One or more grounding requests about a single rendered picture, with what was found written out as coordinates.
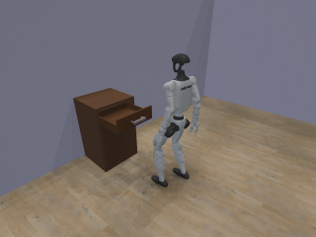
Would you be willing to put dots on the drawer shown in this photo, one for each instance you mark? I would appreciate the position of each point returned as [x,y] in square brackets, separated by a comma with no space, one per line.
[119,118]

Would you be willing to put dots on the right robot hand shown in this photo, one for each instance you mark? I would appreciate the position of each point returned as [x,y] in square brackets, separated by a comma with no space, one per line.
[196,124]

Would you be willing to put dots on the cabinet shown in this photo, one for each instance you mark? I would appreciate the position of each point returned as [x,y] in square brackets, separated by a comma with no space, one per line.
[104,147]

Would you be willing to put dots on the right robot upper arm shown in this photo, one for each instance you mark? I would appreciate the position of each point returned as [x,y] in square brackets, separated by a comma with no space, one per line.
[196,99]

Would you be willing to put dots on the left robot upper arm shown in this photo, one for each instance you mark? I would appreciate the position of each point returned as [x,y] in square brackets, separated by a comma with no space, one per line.
[169,89]

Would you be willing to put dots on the handle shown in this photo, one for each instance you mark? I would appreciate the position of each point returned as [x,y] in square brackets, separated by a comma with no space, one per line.
[139,120]

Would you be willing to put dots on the robot left forearm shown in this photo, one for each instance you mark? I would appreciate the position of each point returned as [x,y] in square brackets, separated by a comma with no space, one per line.
[165,122]

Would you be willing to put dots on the humanoid robot head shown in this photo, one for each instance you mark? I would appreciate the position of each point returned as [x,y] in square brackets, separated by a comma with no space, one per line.
[180,58]

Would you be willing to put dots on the robot right forearm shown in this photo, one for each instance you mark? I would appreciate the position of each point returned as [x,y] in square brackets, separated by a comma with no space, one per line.
[196,111]

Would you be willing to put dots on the robot left shin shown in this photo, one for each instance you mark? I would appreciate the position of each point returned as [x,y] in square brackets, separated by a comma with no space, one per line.
[159,164]

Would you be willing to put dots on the left robot hand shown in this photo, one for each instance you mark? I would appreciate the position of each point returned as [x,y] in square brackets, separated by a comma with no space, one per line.
[158,138]

